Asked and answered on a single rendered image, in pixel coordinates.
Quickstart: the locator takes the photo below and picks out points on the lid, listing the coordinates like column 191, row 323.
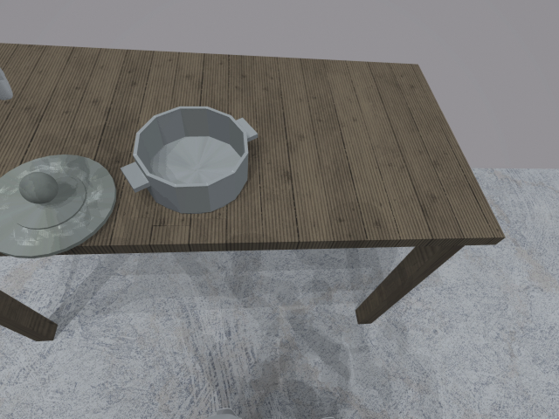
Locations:
column 85, row 200

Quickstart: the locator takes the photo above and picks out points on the knob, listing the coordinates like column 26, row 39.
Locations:
column 38, row 187

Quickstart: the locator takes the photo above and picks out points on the pot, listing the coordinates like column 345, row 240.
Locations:
column 192, row 159

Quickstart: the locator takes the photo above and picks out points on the left robot shin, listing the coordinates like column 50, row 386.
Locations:
column 226, row 411

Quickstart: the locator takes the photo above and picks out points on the table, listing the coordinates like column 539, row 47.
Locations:
column 349, row 154

